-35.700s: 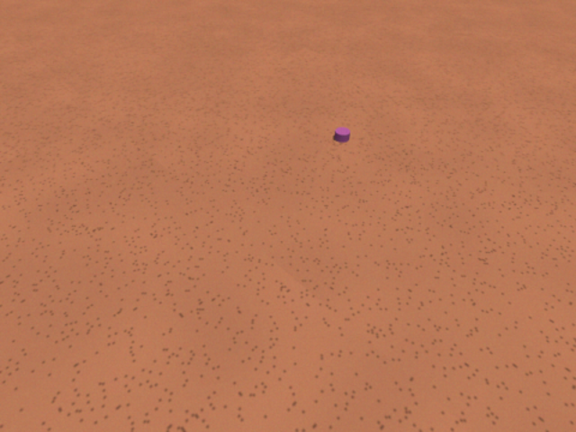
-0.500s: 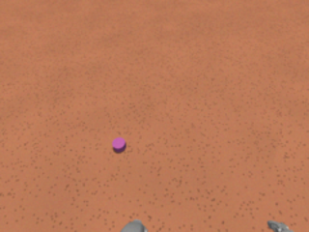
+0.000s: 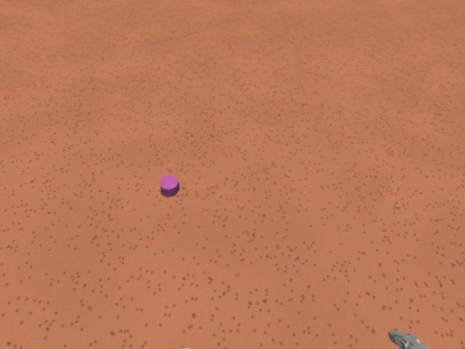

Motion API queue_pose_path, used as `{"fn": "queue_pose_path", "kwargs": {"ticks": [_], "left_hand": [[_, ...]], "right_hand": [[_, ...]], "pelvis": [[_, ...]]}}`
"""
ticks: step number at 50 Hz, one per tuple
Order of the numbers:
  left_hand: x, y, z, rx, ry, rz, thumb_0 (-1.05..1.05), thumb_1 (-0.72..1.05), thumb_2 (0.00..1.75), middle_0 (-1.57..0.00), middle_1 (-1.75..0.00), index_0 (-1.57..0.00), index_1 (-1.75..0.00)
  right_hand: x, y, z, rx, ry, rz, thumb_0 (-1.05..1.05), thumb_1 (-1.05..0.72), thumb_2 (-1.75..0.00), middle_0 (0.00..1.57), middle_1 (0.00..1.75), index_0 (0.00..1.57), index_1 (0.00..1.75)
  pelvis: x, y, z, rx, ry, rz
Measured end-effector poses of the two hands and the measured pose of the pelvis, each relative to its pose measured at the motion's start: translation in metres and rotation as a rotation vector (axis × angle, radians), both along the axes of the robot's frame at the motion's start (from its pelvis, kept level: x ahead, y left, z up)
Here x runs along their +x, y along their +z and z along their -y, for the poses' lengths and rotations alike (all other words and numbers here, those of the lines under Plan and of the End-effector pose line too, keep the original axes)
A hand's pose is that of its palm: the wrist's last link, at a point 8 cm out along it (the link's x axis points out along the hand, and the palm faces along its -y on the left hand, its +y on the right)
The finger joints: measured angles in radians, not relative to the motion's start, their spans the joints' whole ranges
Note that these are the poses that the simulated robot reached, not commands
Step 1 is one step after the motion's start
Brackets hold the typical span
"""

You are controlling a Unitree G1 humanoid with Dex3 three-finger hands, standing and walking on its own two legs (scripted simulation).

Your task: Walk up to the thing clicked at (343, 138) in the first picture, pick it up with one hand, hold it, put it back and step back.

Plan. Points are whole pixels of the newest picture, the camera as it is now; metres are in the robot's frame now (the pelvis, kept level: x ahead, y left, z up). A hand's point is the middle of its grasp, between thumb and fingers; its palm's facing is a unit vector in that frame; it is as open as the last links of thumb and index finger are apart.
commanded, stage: step back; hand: left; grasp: from above
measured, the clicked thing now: (169, 185) +0.98 +0.32 -0.73
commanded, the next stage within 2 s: stand in 1.20 s
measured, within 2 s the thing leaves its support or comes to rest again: neither
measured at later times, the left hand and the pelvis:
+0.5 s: hand out of the picture -0.03 +0.28 -0.14, palm faces +0.08 -0.92 -0.39, open 7.4 cm; pelvis -0.07 -0.01 +0.01, yaw +3 degrees
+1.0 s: hand out of the picture +0.03 +0.27 -0.15, palm faces +0.11 -0.93 -0.34, open 7.4 cm; pelvis -0.02 +0.00 +0.01, yaw +5 degrees
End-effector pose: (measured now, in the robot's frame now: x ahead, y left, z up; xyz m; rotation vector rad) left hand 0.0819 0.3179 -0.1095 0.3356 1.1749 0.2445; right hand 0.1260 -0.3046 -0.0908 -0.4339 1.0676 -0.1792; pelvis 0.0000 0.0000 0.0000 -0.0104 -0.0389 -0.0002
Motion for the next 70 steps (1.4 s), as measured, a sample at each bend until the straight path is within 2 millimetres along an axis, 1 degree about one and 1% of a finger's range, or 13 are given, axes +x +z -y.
{"fn": "queue_pose_path", "kwargs": {"ticks": [4,7,10,16,22,25,29,34,39,49,60,65,70], "left_hand": [[-0.047,-0.001,0.015,0.016,-0.002,-0.035,0.01,0.90,0.89,-0.21,-0.30,-0.20,-0.30],[-0.082,0.007,0.022,0.017,0.024,-0.060,0.01,0.90,0.89,-0.21,-0.30,-0.20,-0.30],[-0.106,0.016,0.022,0.028,0.054,-0.065,0.01,0.90,0.89,-0.21,-0.30,-0.20,-0.30],[-0.127,0.019,0.006,0.043,0.092,-0.015,0.01,0.90,0.89,-0.21,-0.30,-0.20,-0.30],[-0.132,0.011,-0.005,0.019,0.101,-0.038,0.01,0.90,0.89,-0.21,-0.30,-0.20,-0.30],[-0.126,0.012,-0.002,0.006,0.085,-0.035,0.01,0.90,0.89,-0.21,-0.30,-0.20,-0.30],[-0.112,0.013,0.007,0.004,0.064,-0.016,0.01,0.90,0.89,-0.21,-0.30,-0.20,-0.30],[-0.100,0.012,0.024,0.005,0.077,0.037,0.01,0.90,0.89,-0.21,-0.30,-0.20,-0.30],[-0.095,0.015,0.030,-0.014,0.101,0.044,0.01,0.90,0.89,-0.21,-0.30,-0.20,-0.30],[-0.072,-0.003,0.008,-0.044,0.118,-0.017,0.01,0.90,0.89,-0.21,-0.30,-0.20,-0.30],[-0.043,0.007,0.003,-0.039,0.102,0.002,0.01,0.90,0.89,-0.21,-0.30,-0.20,-0.30],[-0.038,0.012,0.006,-0.045,0.084,0.002,0.01,0.90,0.89,-0.21,-0.30,-0.20,-0.30],[-0.037,0.014,0.011,-0.057,0.066,0.000,0.01,0.90,0.89,-0.21,-0.30,-0.20,-0.30]], "right_hand": [[-0.025,-0.012,0.021,0.016,-0.024,0.027,0.00,-0.90,-0.89,0.21,0.30,0.21,0.30],[-0.053,-0.012,0.027,0.029,-0.046,-0.012,0.00,-0.91,-0.90,0.21,0.30,0.21,0.30],[-0.082,-0.014,0.033,0.032,-0.048,-0.061,0.00,-0.91,-0.90,0.21,0.30,0.21,0.30],[-0.130,-0.021,0.030,0.023,-0.030,-0.191,0.00,-0.91,-0.90,0.20,0.30,0.21,0.30],[-0.143,-0.015,0.009,0.046,-0.039,-0.166,0.01,-0.91,-0.90,0.20,0.30,0.21,0.30],[-0.140,-0.010,0.006,0.058,-0.037,-0.133,0.00,-0.90,-0.89,0.21,0.30,0.21,0.30],[-0.130,-0.011,0.013,0.069,-0.043,-0.109,0.00,-0.90,-0.89,0.21,0.30,0.21,0.30],[-0.108,-0.018,0.024,0.057,-0.035,-0.118,0.00,-0.90,-0.90,0.21,0.30,0.21,0.30],[-0.083,-0.014,0.022,0.048,0.007,-0.118,0.00,-0.91,-0.90,0.20,0.30,0.21,0.30],[-0.044,-0.012,-0.011,0.044,0.020,-0.105,0.00,-0.91,-0.90,0.20,0.30,0.21,0.30],[0.004,-0.003,-0.036,0.095,0.037,-0.037,0.00,-0.91,-0.90,0.21,0.30,0.21,0.30],[0.009,0.002,-0.037,0.104,0.037,-0.014,0.00,-0.91,-0.90,0.21,0.30,0.21,0.30],[0.000,0.005,-0.032,0.102,0.022,-0.025,0.00,-0.91,-0.90,0.21,0.30,0.21,0.30]], "pelvis": [[-0.031,-0.007,0.014,-0.023,-0.013,0.015],[-0.044,0.000,0.019,0.017,-0.016,0.009],[-0.054,0.005,0.019,0.029,0.003,0.004],[-0.066,0.004,0.013,0.016,0.063,-0.002],[-0.072,0.006,0.006,0.036,0.068,0.011],[-0.071,0.010,0.009,0.029,0.062,0.010],[-0.067,0.009,0.017,0.019,0.056,0.009],[-0.057,0.005,0.026,-0.001,0.071,0.013],[-0.045,0.010,0.021,0.005,0.092,0.009],[-0.026,0.006,0.001,0.006,0.087,0.000],[-0.014,0.016,-0.003,-0.003,0.081,-0.006],[-0.013,0.020,-0.004,0.003,0.077,0.002],[-0.015,0.024,-0.005,0.006,0.074,0.008]]}}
